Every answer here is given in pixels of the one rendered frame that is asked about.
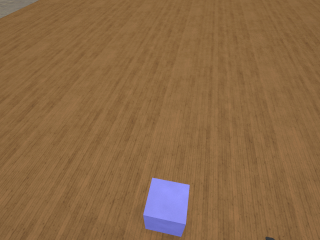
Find carton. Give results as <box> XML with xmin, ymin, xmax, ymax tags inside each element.
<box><xmin>143</xmin><ymin>178</ymin><xmax>190</xmax><ymax>237</ymax></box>

